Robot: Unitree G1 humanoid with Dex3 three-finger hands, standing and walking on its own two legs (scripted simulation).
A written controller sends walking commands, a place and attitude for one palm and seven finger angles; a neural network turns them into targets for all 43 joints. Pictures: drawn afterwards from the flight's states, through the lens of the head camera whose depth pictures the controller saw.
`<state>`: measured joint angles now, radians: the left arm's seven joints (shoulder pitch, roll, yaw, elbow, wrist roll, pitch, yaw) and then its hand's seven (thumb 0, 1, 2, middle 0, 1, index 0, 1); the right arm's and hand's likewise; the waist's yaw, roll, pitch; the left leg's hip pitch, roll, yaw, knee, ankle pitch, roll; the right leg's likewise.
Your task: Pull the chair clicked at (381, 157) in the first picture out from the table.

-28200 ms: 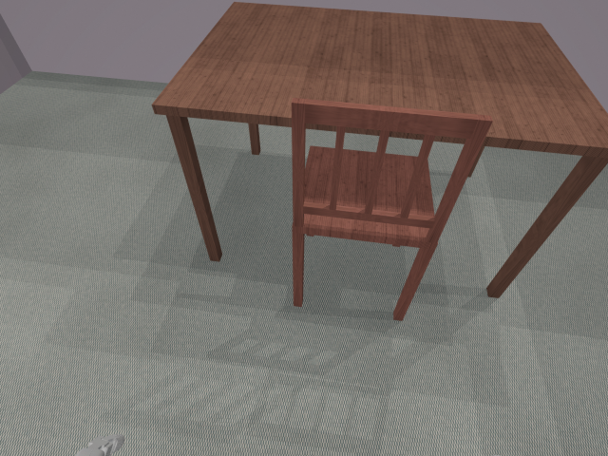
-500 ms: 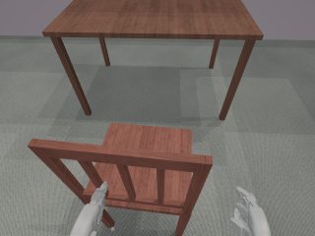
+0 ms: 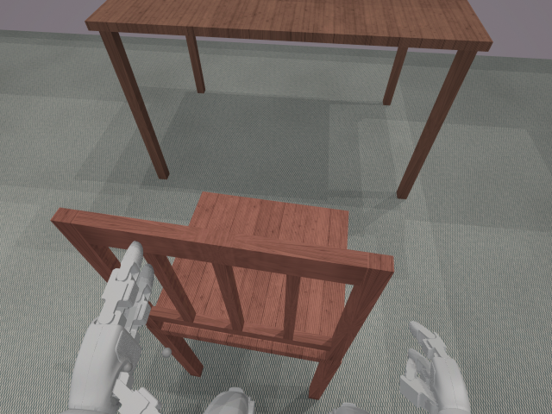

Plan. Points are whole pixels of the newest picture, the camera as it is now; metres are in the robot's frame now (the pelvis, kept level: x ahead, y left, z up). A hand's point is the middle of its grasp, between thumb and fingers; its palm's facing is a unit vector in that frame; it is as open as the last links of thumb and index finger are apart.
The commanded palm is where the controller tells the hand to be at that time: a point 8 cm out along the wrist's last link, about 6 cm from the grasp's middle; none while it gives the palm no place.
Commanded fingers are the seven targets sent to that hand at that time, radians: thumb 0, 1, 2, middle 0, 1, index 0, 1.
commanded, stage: draw the hand back to the body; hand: left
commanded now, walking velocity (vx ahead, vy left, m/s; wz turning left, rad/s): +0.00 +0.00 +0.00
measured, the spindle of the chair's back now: (231, 298) +0.29 +0.10 -0.02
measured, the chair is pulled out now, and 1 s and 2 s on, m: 0.67 0.67 0.67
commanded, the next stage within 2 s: step back with the hand held close in 1.26 s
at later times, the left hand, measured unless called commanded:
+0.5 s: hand (70, 318) +0.19 +0.22 +0.15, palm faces +0.27 -0.88 -0.39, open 14.7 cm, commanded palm +0.15 +0.26 +0.19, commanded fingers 0.00 0.25 0.58 -0.11 -0.17 -0.11 -0.17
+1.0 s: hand out of the picture +0.24 +0.28 +0.24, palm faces +0.47 -0.76 -0.44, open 8.1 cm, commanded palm +0.19 +0.31 +0.25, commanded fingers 0.00 0.90 0.90 -0.20 -0.30 -0.20 -0.30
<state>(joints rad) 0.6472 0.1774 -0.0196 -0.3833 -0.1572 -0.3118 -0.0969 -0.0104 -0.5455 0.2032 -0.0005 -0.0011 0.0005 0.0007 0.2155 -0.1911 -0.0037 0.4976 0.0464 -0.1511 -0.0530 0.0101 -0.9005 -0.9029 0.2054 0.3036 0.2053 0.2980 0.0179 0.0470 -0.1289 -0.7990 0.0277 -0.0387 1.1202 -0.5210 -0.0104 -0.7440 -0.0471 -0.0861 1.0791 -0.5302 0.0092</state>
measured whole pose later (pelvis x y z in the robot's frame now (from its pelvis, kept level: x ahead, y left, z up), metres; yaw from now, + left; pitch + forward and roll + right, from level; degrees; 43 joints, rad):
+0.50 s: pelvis +0.02 +0.00 +0.06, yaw +0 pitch +0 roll -2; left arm 0.65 0.33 0.13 -0.46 -0.05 0.00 0.15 -0.01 -0.09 0.42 -0.07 -0.10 -0.07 -0.10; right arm 0.23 -0.22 0.04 0.56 0.03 -0.10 -0.13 0.01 -0.90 -0.90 0.20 0.30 0.20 0.30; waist 0.05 0.07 -0.04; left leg -0.36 0.03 -0.02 0.75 -0.40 0.00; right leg -0.30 -0.03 -0.08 0.69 -0.39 0.02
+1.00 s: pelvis +0.04 +0.01 +0.08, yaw -1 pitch -3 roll -1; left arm 0.47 0.37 0.37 -0.43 -0.06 -0.03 0.15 0.01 0.77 0.84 -0.19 -0.28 -0.19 -0.28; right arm 0.17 -0.23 0.02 0.66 0.01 -0.08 -0.08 0.01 -0.90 -0.90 0.21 0.30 0.21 0.30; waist 0.07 0.07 0.02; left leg -0.13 0.02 0.02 0.50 -0.32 0.01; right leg -0.09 -0.04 -0.06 0.45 -0.30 0.03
